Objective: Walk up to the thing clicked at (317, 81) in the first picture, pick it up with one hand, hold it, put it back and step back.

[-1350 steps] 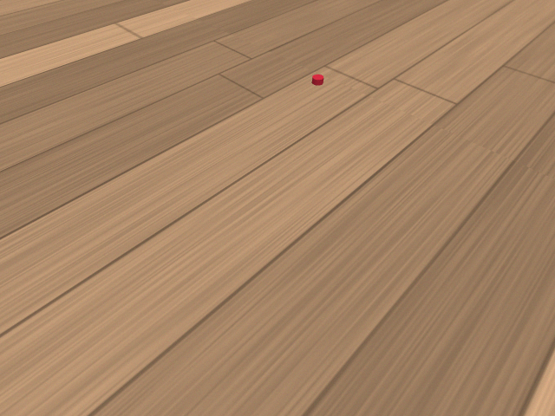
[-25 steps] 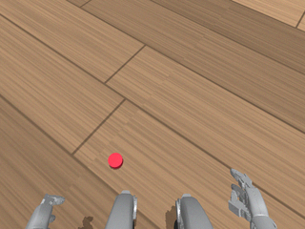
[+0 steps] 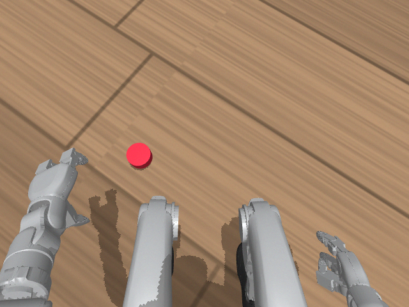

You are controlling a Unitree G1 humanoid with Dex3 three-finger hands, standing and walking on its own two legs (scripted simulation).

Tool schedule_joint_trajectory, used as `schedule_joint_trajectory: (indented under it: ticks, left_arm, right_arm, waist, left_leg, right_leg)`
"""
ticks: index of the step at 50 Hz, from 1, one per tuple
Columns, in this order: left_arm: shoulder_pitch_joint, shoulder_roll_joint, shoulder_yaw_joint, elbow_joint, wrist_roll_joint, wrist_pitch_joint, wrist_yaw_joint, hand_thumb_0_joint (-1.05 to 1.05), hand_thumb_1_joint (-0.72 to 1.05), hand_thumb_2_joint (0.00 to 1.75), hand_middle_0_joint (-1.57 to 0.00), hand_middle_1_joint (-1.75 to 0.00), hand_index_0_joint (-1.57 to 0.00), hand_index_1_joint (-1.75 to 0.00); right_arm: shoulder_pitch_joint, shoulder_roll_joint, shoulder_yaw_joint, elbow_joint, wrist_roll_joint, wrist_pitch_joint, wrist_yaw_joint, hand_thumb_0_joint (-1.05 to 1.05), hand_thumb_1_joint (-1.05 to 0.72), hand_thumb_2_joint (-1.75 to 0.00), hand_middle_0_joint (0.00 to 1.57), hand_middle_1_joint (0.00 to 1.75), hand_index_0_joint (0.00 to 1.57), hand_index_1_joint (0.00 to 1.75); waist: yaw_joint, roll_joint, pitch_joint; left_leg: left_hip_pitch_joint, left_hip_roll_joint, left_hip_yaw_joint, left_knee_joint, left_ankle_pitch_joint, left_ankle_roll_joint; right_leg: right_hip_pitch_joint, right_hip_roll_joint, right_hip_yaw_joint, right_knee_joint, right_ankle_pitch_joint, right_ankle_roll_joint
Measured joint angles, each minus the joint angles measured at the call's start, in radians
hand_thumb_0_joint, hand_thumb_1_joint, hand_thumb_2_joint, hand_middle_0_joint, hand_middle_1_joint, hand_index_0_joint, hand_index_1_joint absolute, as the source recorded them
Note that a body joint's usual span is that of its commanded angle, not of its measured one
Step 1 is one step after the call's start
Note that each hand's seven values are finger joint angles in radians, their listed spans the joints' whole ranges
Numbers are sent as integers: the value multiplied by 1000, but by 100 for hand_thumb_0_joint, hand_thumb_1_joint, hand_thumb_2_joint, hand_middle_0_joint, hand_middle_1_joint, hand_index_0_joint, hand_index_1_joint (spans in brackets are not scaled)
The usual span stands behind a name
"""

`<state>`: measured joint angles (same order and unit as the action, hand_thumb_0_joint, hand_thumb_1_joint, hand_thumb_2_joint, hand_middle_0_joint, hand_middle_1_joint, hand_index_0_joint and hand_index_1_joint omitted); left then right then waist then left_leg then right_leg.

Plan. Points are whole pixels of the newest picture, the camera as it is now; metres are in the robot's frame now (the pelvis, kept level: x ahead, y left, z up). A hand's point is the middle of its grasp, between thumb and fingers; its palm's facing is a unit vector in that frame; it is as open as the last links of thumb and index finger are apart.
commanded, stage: rise first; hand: left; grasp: from above
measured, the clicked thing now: (139, 155) +0.48 +0.24 -0.43
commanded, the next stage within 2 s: approach in 1.20 s
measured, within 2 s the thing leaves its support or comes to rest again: neither
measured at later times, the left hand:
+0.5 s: hand (90, 175) +0.38 +0.31 -0.25, palm faces -0.47 -0.11 -0.88, open 14.0 cm
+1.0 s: hand (101, 167) +0.41 +0.31 -0.30, palm faces -0.45 -0.05 -0.89, open 13.6 cm
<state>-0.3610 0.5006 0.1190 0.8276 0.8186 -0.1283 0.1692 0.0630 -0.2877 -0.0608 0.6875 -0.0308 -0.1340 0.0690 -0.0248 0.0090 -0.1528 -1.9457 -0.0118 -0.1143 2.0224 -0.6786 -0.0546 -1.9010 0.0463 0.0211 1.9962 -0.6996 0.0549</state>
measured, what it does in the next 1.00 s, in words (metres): lowers itself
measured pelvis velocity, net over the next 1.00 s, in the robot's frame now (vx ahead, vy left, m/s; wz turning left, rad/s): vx -0.01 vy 0.01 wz -0.07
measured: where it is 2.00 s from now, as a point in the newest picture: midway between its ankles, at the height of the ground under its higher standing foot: (205, 289)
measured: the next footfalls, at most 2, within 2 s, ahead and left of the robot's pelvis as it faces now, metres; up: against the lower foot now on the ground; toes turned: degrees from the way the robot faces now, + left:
none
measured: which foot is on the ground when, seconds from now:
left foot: down 0.00-1.00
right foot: down 0.00-1.00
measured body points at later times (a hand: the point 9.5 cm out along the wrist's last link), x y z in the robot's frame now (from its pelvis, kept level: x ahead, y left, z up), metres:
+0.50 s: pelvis -0.02 +0.01 -0.09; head +0.19 +0.06 +0.30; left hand +0.40 +0.32 -0.20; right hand +0.06 -0.27 -0.20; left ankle +0.08 +0.14 -0.42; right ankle +0.08 -0.14 -0.42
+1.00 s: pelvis -0.01 +0.01 -0.12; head +0.22 +0.07 +0.27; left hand +0.43 +0.31 -0.24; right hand +0.07 -0.26 -0.23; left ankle +0.08 +0.14 -0.42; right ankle +0.08 -0.14 -0.42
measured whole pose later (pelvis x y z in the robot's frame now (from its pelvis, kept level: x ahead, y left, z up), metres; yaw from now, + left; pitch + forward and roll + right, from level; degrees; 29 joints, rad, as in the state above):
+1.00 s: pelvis -0.01 +0.01 -0.12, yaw -4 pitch +34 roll -8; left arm -0.80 0.70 0.13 1.41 1.30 -0.26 0.47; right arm 0.08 -0.23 0.01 0.79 -0.15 -0.04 0.13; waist -0.17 -0.03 -0.10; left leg -2.31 -0.04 -0.16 2.40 -0.69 -0.04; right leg -2.23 0.07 0.00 2.33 -0.72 0.07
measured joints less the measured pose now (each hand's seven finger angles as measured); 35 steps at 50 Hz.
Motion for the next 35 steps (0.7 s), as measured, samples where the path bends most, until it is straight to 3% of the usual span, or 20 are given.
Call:
schedule_joint_trajectory:
  ticks: [9, 22, 35]
  left_arm:
    - [-161, 75, 4, 168, 141, -76, 40, 0, -51, 102, -9, -102, -9, -103]
    - [-307, 159, 9, 374, 329, -146, 145, 0, -52, 103, -10, -95, -10, -97]
    - [-385, 190, -2, 495, 451, -166, 239, 0, -43, 95, -17, -87, -17, -88]
  right_arm:
    - [46, 17, 9, 41, -18, 59, 12, 1, -88, -90, 20, 30, 20, 30]
    - [68, 19, 43, 69, -57, 103, 33, 1, -90, -90, 20, 30, 20, 30]
    - [36, 33, 56, 86, -95, 105, 49, 0, -90, -90, 20, 30, 20, 30]
  waist:
    - [-29, -1, 39]
    - [-94, -19, 48]
    - [-121, -31, 46]
  left_leg:
    - [-145, -13, -20, 146, 21, -3]
    - [-252, -28, -45, 259, 26, -2]
    - [-324, -32, -46, 334, 13, 10]
  right_leg:
    - [-139, 11, -9, 138, 20, 8]
    - [-225, 15, -27, 230, 20, 0]
    - [-284, 21, -25, 292, 4, 2]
